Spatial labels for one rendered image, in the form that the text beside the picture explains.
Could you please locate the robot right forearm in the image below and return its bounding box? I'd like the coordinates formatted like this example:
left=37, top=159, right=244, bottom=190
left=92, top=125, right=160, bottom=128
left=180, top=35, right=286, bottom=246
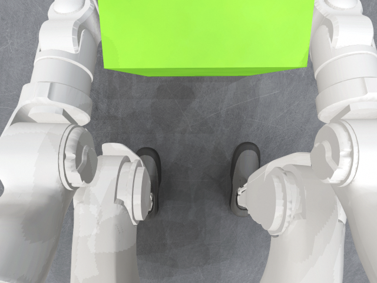
left=309, top=0, right=377, bottom=124

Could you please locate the robot right foot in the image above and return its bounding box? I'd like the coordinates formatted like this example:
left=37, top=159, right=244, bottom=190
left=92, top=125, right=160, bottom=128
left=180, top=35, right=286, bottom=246
left=229, top=142, right=260, bottom=217

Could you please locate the robot left thigh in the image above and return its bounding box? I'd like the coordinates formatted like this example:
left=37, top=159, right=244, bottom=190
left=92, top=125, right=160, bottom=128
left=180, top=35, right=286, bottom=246
left=70, top=155, right=150, bottom=283

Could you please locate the carton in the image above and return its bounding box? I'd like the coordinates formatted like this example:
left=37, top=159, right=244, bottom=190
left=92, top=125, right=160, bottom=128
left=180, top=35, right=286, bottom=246
left=98, top=0, right=315, bottom=77

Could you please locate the right robot upper arm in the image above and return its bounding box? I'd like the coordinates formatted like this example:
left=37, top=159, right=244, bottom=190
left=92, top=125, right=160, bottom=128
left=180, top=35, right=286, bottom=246
left=310, top=119, right=377, bottom=283

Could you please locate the robot left forearm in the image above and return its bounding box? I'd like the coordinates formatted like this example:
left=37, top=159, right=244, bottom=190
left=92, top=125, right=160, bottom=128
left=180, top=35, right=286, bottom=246
left=0, top=0, right=101, bottom=139

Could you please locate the left robot upper arm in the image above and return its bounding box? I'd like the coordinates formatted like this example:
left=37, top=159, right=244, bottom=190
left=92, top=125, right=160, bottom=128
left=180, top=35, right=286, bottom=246
left=0, top=122, right=98, bottom=283

